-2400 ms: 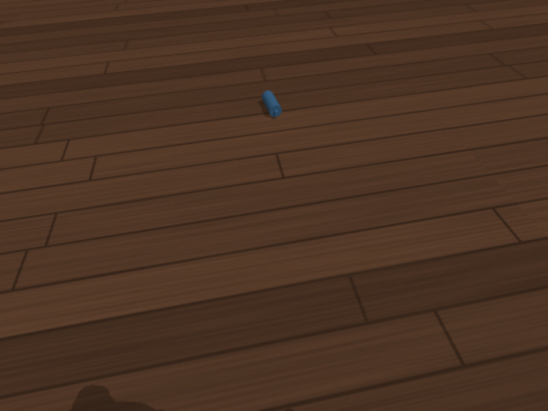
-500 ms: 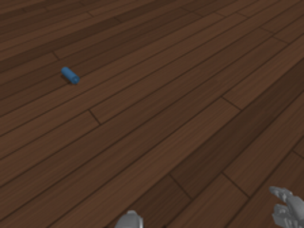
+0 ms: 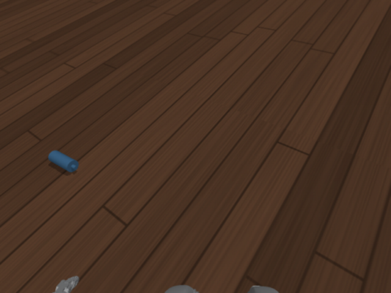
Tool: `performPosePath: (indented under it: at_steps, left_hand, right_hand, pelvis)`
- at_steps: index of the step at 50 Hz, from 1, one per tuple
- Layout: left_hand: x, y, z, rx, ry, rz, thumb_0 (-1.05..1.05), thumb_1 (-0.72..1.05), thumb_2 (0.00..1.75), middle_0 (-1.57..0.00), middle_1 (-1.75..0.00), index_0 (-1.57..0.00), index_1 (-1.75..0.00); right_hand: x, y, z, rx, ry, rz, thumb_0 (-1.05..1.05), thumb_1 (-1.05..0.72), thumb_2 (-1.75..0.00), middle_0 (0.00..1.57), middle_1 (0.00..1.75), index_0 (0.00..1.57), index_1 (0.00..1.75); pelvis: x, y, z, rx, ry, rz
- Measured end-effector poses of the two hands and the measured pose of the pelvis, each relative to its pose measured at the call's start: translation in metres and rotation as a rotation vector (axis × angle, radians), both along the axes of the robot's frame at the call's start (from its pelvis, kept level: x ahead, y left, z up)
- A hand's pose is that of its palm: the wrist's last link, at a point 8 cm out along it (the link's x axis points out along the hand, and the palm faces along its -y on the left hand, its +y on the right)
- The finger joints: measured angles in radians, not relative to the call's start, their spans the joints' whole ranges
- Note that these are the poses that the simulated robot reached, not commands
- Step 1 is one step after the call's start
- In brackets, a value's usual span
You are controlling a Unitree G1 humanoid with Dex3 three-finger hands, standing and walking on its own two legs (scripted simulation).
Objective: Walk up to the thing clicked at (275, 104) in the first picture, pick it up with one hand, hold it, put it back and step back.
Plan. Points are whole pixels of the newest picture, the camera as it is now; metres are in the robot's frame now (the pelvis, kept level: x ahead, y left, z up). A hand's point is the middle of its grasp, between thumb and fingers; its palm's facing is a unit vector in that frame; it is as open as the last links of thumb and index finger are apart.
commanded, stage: walk up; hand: left
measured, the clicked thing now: (64, 161) +1.06 +0.93 -0.71
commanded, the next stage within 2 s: none
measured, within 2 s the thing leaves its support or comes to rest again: neither
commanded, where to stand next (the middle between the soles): +0.54 +0.89 m, yaw -34 degrees
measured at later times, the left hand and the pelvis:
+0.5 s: hand (6, 259) +0.27 +0.53 -0.12, palm faces -0.24 -0.80 -0.55, open 7.4 cm; pelvis +0.15 +0.23 +0.00, yaw -11 degrees
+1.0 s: hand out of the picture +0.40 +0.70 -0.11, palm faces -0.28 -0.71 -0.65, open 7.4 cm; pelvis +0.25 +0.40 -0.02, yaw -20 degrees
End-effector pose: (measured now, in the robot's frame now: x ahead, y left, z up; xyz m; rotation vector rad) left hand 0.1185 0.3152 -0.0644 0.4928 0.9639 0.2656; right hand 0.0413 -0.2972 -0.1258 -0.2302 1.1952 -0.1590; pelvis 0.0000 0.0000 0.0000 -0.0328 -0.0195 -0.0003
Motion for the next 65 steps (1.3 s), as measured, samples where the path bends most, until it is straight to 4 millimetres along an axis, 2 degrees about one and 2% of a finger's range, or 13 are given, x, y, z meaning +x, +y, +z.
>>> performPosePath:
  at_steps: [7, 11, 14, 16, 19, 26, 32, 36, 43, 50, 55, 58, 65]
  left_hand:
    - [-0.009, 0.076, 0.010, 0.051, 0.140, 0.013, 0.01, 0.90, 0.89, -0.21, -0.30, -0.21, -0.30]
    - [0.004, 0.139, 0.005, 0.090, 0.194, 0.003, 0.01, 0.89, 0.89, -0.21, -0.30, -0.21, -0.30]
    - [0.026, 0.197, -0.011, 0.122, 0.228, -0.005, 0.01, 0.89, 0.89, -0.21, -0.30, -0.21, -0.30]
    - [0.047, 0.227, -0.021, 0.148, 0.250, -0.005, 0.01, 0.90, 0.89, -0.21, -0.30, -0.21, -0.30]
    - [0.082, 0.245, -0.025, 0.142, 0.256, -0.026, 0.01, 0.90, 0.90, -0.20, -0.30, -0.21, -0.30]
    - [0.165, 0.245, -0.011, 0.072, 0.220, -0.159, 0.01, 0.90, 0.90, -0.20, -0.30, -0.20, -0.30]
    - [0.224, 0.251, -0.006, 0.096, 0.139, -0.236, 0.01, 0.90, 0.89, -0.21, -0.30, -0.21, -0.30]
    - [0.242, 0.273, 0.000, 0.123, 0.070, -0.220, 0.01, 0.90, 0.89, -0.21, -0.30, -0.21, -0.30]
    - [0.255, 0.326, 0.017, 0.148, 0.067, -0.228, 0.01, 0.90, 0.89, -0.21, -0.30, -0.21, -0.30]
    - [0.289, 0.415, 0.007, 0.192, 0.116, -0.272, 0.01, 0.89, 0.89, -0.21, -0.30, -0.21, -0.30]
    - [0.328, 0.486, -0.022, 0.213, 0.140, -0.255, 0.01, 0.90, 0.89, -0.21, -0.30, -0.21, -0.30]
    - [0.348, 0.494, -0.027, 0.185, 0.176, -0.266, 0.01, 0.90, 0.89, -0.20, -0.30, -0.21, -0.30]
    - [0.396, 0.483, -0.025, 0.080, 0.181, -0.380, 0.01, 0.90, 0.89, -0.20, -0.30, -0.21, -0.30]
  right_hand:
    - [0.104, 0.045, 0.021, -0.009, -0.180, 0.038, 0.01, -0.90, -0.90, 0.21, 0.30, 0.20, 0.30]
    - [0.142, 0.074, 0.025, -0.054, -0.198, 0.039, 0.01, -0.90, -0.90, 0.21, 0.30, 0.20, 0.30]
    - [0.160, 0.103, 0.023, -0.104, -0.200, 0.021, 0.01, -0.90, -0.90, 0.20, 0.30, 0.20, 0.30]
    - [0.160, 0.127, 0.023, -0.121, -0.190, 0.006, 0.00, -0.90, -0.90, 0.20, 0.30, 0.20, 0.30]
    - [0.145, 0.158, 0.027, -0.108, -0.139, -0.053, 0.00, -0.90, -0.90, 0.20, 0.30, 0.20, 0.30]
    - [0.104, 0.205, 0.029, -0.094, -0.026, -0.196, 0.01, -0.90, -0.90, 0.21, 0.30, 0.20, 0.30]
    - [0.101, 0.233, -0.005, -0.059, 0.004, -0.276, 0.01, -0.90, -0.90, 0.21, 0.30, 0.20, 0.30]
    - [0.126, 0.261, -0.019, -0.027, 0.014, -0.252, 0.01, -0.90, -0.90, 0.20, 0.30, 0.20, 0.30]
    - [0.171, 0.299, -0.011, -0.015, -0.057, -0.221, 0.01, -0.90, -0.90, 0.21, 0.30, 0.20, 0.30]
    - [0.184, 0.341, -0.002, -0.104, -0.047, -0.253, 0.01, -0.90, -0.90, 0.21, 0.30, 0.20, 0.30]
    - [0.177, 0.398, 0.001, -0.180, -0.013, -0.284, 0.00, -0.90, -0.90, 0.20, 0.30, 0.20, 0.30]
    - [0.164, 0.440, 0.009, -0.159, 0.026, -0.350, 0.00, -0.90, -0.90, 0.20, 0.30, 0.20, 0.30]
    - [0.150, 0.516, 0.018, -0.105, 0.099, -0.431, 0.01, -0.90, -0.90, 0.21, 0.30, 0.20, 0.30]
  pelvis:
    - [0.047, 0.065, 0.006, 0.005, -0.012, -0.057]
    - [0.074, 0.113, -0.003, -0.010, 0.003, -0.085]
    - [0.095, 0.153, -0.018, -0.002, 0.015, -0.102]
    - [0.104, 0.172, -0.023, 0.027, 0.007, -0.120]
    - [0.118, 0.193, -0.015, 0.019, 0.009, -0.153]
    - [0.158, 0.234, 0.005, 0.041, 0.006, -0.204]
    - [0.190, 0.260, -0.010, 0.043, -0.015, -0.263]
    - [0.200, 0.279, -0.015, -0.001, -0.035, -0.269]
    - [0.221, 0.329, -0.008, 0.015, -0.039, -0.305]
    - [0.247, 0.402, -0.021, 0.015, 0.003, -0.345]
    - [0.266, 0.460, -0.037, 0.034, -0.010, -0.377]
    - [0.281, 0.481, -0.026, 0.008, 0.002, -0.382]
    - [0.307, 0.521, -0.005, 0.019, 0.006, -0.419]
